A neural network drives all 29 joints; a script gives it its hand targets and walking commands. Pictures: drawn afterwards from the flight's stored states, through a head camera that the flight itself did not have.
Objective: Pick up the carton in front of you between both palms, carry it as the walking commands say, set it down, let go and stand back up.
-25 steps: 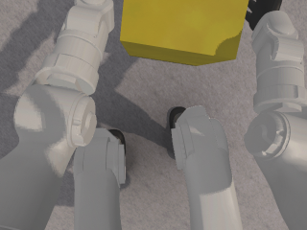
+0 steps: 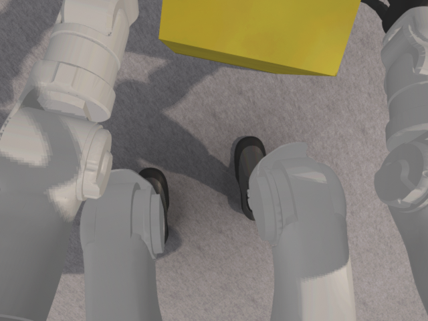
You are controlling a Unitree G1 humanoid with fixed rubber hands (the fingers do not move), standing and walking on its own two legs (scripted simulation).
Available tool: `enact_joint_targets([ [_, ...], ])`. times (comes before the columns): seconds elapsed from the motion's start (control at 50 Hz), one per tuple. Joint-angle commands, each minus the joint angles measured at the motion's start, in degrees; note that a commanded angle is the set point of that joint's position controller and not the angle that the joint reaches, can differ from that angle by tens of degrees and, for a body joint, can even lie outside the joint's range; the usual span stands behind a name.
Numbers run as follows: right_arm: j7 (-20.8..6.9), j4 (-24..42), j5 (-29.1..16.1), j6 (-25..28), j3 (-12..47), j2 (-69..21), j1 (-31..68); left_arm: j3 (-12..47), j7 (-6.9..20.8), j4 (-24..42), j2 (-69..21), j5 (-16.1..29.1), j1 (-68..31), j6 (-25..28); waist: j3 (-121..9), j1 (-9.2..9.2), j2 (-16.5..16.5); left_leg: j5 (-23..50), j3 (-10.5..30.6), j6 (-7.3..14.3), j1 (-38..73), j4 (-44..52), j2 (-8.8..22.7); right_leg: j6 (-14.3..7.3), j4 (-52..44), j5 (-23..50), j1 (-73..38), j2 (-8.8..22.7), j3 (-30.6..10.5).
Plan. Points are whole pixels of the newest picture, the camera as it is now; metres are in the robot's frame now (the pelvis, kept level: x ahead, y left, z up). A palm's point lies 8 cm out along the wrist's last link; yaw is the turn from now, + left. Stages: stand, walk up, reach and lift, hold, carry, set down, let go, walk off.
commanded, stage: set down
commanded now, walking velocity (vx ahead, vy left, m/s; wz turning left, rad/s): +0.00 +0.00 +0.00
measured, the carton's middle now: out of the picture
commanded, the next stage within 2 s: let go in 1.12 s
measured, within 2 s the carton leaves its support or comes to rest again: neither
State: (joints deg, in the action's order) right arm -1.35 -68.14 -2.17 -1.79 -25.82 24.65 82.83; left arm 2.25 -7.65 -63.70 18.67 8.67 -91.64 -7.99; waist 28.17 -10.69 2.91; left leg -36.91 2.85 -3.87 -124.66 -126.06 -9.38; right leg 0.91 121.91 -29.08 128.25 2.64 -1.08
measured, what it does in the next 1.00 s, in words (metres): rises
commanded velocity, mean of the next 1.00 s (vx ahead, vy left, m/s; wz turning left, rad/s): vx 0.00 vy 0.00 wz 0.00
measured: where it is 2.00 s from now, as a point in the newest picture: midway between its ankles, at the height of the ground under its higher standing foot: (203, 207)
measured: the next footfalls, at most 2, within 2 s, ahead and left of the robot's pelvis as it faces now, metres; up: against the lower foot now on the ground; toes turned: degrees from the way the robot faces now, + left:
none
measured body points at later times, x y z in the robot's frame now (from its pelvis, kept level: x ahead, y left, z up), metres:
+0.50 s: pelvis +0.00 -0.01 +0.07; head +0.34 -0.09 +0.35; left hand +0.61 -0.01 -0.05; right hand +0.49 -0.37 -0.05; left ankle +0.10 +0.12 -0.35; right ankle +0.13 -0.13 -0.35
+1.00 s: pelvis +0.03 -0.01 +0.19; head +0.35 -0.08 +0.50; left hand +0.61 +0.01 +0.09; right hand +0.49 -0.37 +0.09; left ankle +0.10 +0.12 -0.35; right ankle +0.13 -0.13 -0.35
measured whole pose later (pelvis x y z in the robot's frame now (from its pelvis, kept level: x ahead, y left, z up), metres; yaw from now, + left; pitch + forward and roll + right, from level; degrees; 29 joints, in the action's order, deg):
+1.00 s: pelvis +0.03 -0.01 +0.19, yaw -3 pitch +46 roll +3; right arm -2.8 -45.7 -3.0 -13.6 -23.1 19.4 65.1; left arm -10.7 -6.7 -47.7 13.5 -1.3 -72.5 -16.8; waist -0.1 -9.6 3.6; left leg -30.1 3.0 -2.7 -100.5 -84.6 -5.3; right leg 0.2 82.3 -21.8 106.1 -1.6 -3.0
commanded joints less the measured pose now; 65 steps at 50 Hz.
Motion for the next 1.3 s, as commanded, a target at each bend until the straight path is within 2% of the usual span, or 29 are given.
enact_joint_targets([
  [0.0,0.07,6.58,-5.49,2.08,3.59,11.16,15.25,2.23,-0.04,9.05,1.74,2.04,-17.98,1.09,-69.59,-8.06,6.82,16.79,-3.93,0.29,24.81,8.51,3.36,-0.10,-7.09,28.04,-36.55,-0.75,2.45],
  [0.08,0.29,8.14,-8.40,1.04,5.21,12.61,14.46,1.81,-0.82,14.34,3.54,1.89,-17.87,0.23,-77.89,-7.62,6.07,15.60,-6.00,0.23,26.94,8.21,3.16,0.16,-7.64,31.11,-45.16,-1.47,2.62],
  [0.16,1.40,12.40,-7.90,-1.17,4.76,13.81,12.40,-0.42,-1.67,18.93,4.45,0.49,-16.41,-1.50,-86.33,-7.94,4.90,13.14,-8.11,0.21,28.59,9.98,2.23,0.56,-9.71,32.24,-54.00,-2.53,3.78],
  [0.22,2.12,17.46,-6.77,-3.63,4.74,12.72,11.35,-2.85,-1.99,21.20,4.16,-0.88,-14.68,-3.29,-91.62,-7.43,3.17,11.14,-9.49,0.54,28.84,12.75,1.23,0.96,-12.21,32.04,-59.90,-3.36,4.86],
  [0.32,2.18,18.55,-4.48,-7.30,5.63,7.72,10.92,-9.01,-1.34,14.95,4.22,-4.36,-10.88,-5.98,-80.55,-4.18,-1.42,3.16,-10.17,2.01,20.65,18.33,0.44,1.90,-17.73,21.86,-55.84,-4.22,5.07],
  [0.42,1.80,19.11,-2.98,-7.91,6.16,4.69,9.81,-12.55,-0.10,10.11,4.13,-7.16,-8.66,-5.61,-77.34,-2.10,-3.43,2.70,-9.21,2.58,18.31,23.01,0.63,2.29,-21.95,17.94,-52.90,-4.54,4.97],
  [0.48,1.45,19.67,-2.22,-8.24,5.50,4.04,8.62,-13.42,0.29,9.63,3.91,-8.16,-8.16,-5.36,-78.93,-2.02,-3.08,3.26,-8.88,2.49,19.57,25.75,0.67,2.37,-24.41,17.82,-53.10,-4.78,5.05],
  [0.56,1.03,21.44,-1.23,-8.89,3.76,4.55,6.07,-13.00,0.51,12.39,3.01,-8.51,-7.68,-5.67,-83.82,-3.43,-1.04,4.78,-8.66,2.00,23.97,29.26,0.39,2.29,-27.66,20.08,-55.02,-5.12,5.54],
  [0.64,0.64,24.82,-0.99,-9.85,2.37,5.80,3.46,-11.64,0.36,17.35,1.90,-8.32,-6.99,-6.76,-90.33,-4.84,1.89,8.04,-8.58,1.30,30.75,32.60,-0.06,2.07,-30.76,25.03,-58.25,-5.56,6.23],
  [0.72,0.13,27.99,-1.48,-10.94,2.03,6.33,0.66,-10.94,0.04,21.54,0.92,-8.41,-4.70,-8.05,-94.99,-5.08,3.66,12.41,-8.39,0.77,36.55,36.09,-0.35,1.97,-33.89,31.02,-62.38,-6.05,6.64],
  [0.9,-1.31,29.25,-1.37,-11.06,2.24,3.87,-4.87,-12.95,0.60,23.22,-0.24,-9.98,2.59,-8.15,-92.46,-3.05,1.96,16.65,-7.35,0.60,39.64,46.88,-0.02,2.32,-42.49,38.75,-72.24,-6.11,5.31],
  [1.12,-2.48,25.79,2.41,-8.68,0.62,1.35,-8.28,-14.79,2.08,19.40,-2.39,-11.53,7.71,-6.05,-85.66,-2.05,0.82,18.93,-5.35,0.38,47.37,60.79,1.31,1.99,-55.46,37.51,-76.81,-5.37,4.77],
  [1.2,-3.76,26.55,4.96,-7.90,0.94,0.57,-14.49,-16.25,1.34,20.58,-5.15,-14.16,15.01,-5.50,-88.23,-0.77,0.77,22.89,-4.92,-0.08,52.86,65.25,1.68,1.55,-59.11,40.18,-82.46,-5.22,4.64],
  [1.28,-5.71,31.15,7.29,-7.25,2.74,0.15,-24.06,-17.09,-0.57,26.73,-9.54,-16.90,25.89,-4.91,-89.98,0.43,-0.09,27.01,-4.73,-0.62,59.07,70.11,1.82,0.88,-63.06,42.79,-90.35,-5.17,4.18],
])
